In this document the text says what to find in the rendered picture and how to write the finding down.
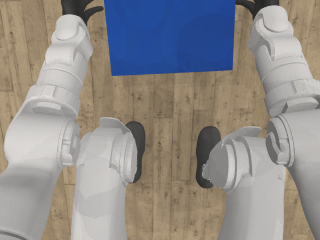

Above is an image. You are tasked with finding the robot right hand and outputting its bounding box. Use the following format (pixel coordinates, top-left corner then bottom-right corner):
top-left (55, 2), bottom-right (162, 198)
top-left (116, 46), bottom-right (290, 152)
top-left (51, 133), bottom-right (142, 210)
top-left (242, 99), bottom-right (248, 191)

top-left (235, 0), bottom-right (280, 20)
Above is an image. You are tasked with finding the right robot thigh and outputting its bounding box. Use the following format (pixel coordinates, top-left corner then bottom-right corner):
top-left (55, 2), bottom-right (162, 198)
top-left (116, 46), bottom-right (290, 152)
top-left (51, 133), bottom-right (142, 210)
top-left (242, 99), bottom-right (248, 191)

top-left (215, 136), bottom-right (285, 240)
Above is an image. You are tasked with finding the carton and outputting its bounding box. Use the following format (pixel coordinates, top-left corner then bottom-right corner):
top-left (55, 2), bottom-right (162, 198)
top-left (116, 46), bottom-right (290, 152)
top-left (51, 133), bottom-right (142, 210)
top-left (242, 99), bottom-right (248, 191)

top-left (104, 0), bottom-right (236, 76)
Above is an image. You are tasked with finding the robot right forearm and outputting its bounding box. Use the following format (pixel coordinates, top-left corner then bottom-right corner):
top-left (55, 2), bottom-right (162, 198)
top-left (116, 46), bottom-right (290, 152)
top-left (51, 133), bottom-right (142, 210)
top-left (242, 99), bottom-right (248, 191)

top-left (247, 5), bottom-right (320, 117)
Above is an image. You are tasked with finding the robot left hand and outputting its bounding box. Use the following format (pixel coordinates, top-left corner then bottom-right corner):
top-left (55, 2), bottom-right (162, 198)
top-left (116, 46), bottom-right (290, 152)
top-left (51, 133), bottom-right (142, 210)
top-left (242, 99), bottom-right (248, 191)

top-left (61, 0), bottom-right (104, 27)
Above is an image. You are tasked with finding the robot right foot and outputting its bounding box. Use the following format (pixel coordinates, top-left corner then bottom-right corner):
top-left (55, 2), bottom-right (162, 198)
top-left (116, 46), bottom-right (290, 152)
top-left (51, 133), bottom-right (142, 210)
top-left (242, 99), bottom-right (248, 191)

top-left (195, 126), bottom-right (221, 189)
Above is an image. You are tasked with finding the robot right upper arm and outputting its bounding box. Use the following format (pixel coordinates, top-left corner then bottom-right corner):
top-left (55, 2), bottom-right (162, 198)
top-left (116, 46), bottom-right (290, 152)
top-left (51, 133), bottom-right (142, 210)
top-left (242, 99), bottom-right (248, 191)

top-left (265, 108), bottom-right (320, 240)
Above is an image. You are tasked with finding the robot left forearm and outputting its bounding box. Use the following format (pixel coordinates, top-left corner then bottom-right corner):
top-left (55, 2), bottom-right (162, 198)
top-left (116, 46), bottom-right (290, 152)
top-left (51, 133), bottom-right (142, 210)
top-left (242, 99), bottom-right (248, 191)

top-left (4, 14), bottom-right (93, 161)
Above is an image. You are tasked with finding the robot left upper arm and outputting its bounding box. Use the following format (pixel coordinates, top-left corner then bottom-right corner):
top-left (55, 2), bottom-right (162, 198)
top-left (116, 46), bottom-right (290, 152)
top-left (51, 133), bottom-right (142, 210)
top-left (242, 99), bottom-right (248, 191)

top-left (0, 112), bottom-right (81, 240)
